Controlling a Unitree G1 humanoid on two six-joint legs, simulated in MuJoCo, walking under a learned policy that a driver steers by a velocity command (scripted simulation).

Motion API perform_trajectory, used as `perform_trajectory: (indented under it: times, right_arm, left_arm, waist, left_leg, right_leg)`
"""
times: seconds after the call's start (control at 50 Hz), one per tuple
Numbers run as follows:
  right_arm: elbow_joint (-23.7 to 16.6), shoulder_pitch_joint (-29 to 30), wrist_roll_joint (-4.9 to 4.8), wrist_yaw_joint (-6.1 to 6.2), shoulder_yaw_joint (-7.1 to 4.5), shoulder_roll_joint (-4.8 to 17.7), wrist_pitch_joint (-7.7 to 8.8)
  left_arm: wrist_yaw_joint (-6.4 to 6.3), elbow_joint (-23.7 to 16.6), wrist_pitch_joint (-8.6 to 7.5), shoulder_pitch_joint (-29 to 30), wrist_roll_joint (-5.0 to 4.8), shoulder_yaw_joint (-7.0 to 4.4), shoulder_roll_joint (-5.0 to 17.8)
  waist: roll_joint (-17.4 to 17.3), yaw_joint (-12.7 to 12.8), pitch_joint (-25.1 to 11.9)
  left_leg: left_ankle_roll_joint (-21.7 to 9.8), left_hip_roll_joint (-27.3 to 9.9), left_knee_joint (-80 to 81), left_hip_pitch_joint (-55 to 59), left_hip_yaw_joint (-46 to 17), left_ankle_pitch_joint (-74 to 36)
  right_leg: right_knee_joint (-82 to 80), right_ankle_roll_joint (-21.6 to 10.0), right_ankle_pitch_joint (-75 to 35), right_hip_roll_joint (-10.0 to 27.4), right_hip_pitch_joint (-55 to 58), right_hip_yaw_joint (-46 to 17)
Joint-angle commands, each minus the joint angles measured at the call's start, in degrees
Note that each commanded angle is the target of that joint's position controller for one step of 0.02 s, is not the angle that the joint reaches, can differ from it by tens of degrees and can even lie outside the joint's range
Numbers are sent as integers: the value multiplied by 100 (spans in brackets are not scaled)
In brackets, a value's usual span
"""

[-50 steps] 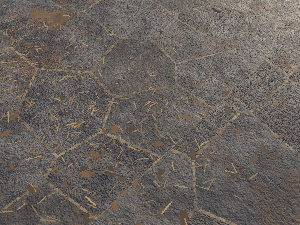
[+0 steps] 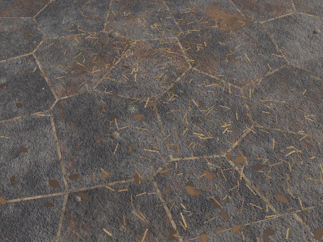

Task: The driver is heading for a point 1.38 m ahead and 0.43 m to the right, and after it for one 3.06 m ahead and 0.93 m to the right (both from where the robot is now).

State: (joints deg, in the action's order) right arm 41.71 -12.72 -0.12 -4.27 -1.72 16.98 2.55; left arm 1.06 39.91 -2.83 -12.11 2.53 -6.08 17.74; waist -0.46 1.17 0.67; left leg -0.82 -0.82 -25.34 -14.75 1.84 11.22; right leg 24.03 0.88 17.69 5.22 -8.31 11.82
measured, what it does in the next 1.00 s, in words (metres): steps on the spot: right foot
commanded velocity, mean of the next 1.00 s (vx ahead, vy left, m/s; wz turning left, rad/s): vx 0.00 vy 0.00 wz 0.05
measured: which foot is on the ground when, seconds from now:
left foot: down 0.00-1.00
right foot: up 0.00-0.20, down 0.22-1.00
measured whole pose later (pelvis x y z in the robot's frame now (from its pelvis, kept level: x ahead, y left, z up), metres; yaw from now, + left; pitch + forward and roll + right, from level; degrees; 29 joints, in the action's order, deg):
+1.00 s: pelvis +0.01 +0.00 -0.01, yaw +2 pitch +0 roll +1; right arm 38.6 -11.0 -0.3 -2.9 -2.0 19.0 3.4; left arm 3.5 43.7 -4.4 -7.4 0.0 -1.2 18.4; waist 0.6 0.1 2.2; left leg 0.2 0.5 -31.4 -13.2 0.3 18.1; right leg 33.4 0.7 20.1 3.5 -13.1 4.1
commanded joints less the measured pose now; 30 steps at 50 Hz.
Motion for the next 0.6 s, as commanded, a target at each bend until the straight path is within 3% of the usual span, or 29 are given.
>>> perform_trajectory:
  times: [0.02,0.04,0.06,0.08,0.1,0.14,0.18,0.2,0.22,0.24,0.26,0.28,0.3,0.32,0.36,0.44,0.6]
  right_arm:
    - [-535,-393,-142,83,-349,1227,213]
    - [-429,-525,-10,143,-423,1258,306]
    - [-425,-445,43,180,-428,1142,370]
    - [-502,-263,7,180,-363,923,398]
    - [-582,19,-41,154,-337,795,414]
    - [-855,725,-54,110,-304,724,404]
    - [-950,1084,-62,21,-271,704,333]
    - [-914,1144,-103,-93,-222,627,251]
    - [-851,978,-74,-211,-187,514,165]
    - [-778,573,-86,-273,-127,260,107]
    - [-696,-160,-71,-220,-198,393,89]
    - [-698,-97,-44,-115,-306,758,93]
    - [-810,228,-14,-54,-315,808,119]
    - [-880,456,9,0,-292,773,166]
    - [-911,625,-57,28,-240,694,241]
    - [-922,546,-39,32,-258,698,234]
    - [-902,469,-25,108,-276,801,213]
  left_arm:
    - [40,-427,-110,-208,-6,49,263]
    - [16,-530,-145,258,48,12,436]
    - [-19,-490,-176,351,65,-5,523]
    - [-48,-369,-187,202,72,-18,604]
    - [-58,-241,-192,11,34,27,530]
    - [-21,-37,-226,-405,-35,84,421]
    - [138,105,-227,-533,-156,178,234]
    - [248,166,-225,-569,-278,245,111]
    - [296,113,-218,-446,-365,274,102]
    - [281,-61,-232,-334,-407,271,262]
    - [271,-277,-274,245,-383,232,738]
    - [282,-277,-257,449,-242,184,826]
    - [279,-220,-249,456,-232,162,829]
    - [257,-239,-266,532,-288,198,686]
    - [242,-246,-269,496,-325,257,522]
    - [237,-123,-248,230,-289,279,554]
    - [249,-169,-248,453,-274,300,646]
  waist:
    - [-578,-272,-1195]
    - [-576,-439,-833]
    - [-705,-426,-710]
    - [-716,-338,-710]
    - [-667,-174,-586]
    - [-508,196,-490]
    - [-241,308,-458]
    - [-60,380,-402]
    - [-130,276,-395]
    - [-84,110,-558]
    - [256,-475,-445]
    - [165,-507,-289]
    - [241,-416,-263]
    - [115,-348,-277]
    - [5,-170,-415]
    - [117,-91,-481]
    - [148,-63,-456]
  left_leg:
    - [-1927,-1881,204,2367,-2228,-4494]
    - [-1757,-1772,320,2073,-2055,-3640]
    - [-1578,-1598,395,1808,-1822,-3210]
    - [-1500,-1520,436,1496,-1654,-3300]
    - [-1402,-1478,503,943,-1451,-3334]
    - [-1204,-1230,502,34,-1069,-3139]
    - [-966,-951,135,-207,-874,-2569]
    - [-817,-822,-113,-352,-842,-2012]
    - [-631,-658,-236,-455,-891,-1198]
    - [-323,-450,-247,-434,-894,-205]
    - [-131,-198,-93,-21,-700,534]
    - [-89,-52,-207,368,-459,509]
    - [-106,-60,-287,546,-414,304]
    - [-170,-134,-302,484,-500,34]
    - [-182,-151,-204,260,-589,-403]
    - [-163,-128,-322,378,-577,-925]
    - [-118,-92,-309,227,-541,-1004]
  right_leg:
    - [1136,301,1206,-70,-1587,-542]
    - [1671,344,1709,-32,-1991,-797]
    - [2212,373,1968,-11,-2152,-876]
    - [2602,435,2061,28,-2061,-1017]
    - [2894,464,1959,103,-1728,-1134]
    - [2703,514,1252,120,-1035,-1082]
    - [1557,548,54,73,-581,-927]
    - [740,514,-995,36,-223,-850]
    - [525,426,-1483,-35,6,-830]
    - [610,228,-2237,139,106,-917]
    - [428,-320,-2011,324,-520,-1249]
    - [323,-459,-1092,263,-1117,-1249]
    - [171,-404,-649,213,-1379,-1245]
    - [202,-298,-685,139,-1261,-1185]
    - [404,-166,-1118,83,-742,-1106]
    - [503,-162,-1339,93,-613,-1040]
    - [608,-147,-1414,83,-422,-1005]
Keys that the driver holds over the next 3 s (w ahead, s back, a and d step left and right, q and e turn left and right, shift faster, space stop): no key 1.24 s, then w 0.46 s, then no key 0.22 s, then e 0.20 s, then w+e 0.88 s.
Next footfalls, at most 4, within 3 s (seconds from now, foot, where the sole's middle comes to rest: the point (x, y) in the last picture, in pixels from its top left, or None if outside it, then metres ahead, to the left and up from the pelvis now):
0.22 right None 0.03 -0.13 -0.78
1.86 right None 0.39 -0.09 -0.78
2.26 left None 0.34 0.11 -0.78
2.90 right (226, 202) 0.69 -0.25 -0.89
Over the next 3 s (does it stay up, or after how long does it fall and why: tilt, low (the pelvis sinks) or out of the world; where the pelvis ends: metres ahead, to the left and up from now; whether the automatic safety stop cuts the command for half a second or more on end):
stays up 0.60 -0.15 -0.13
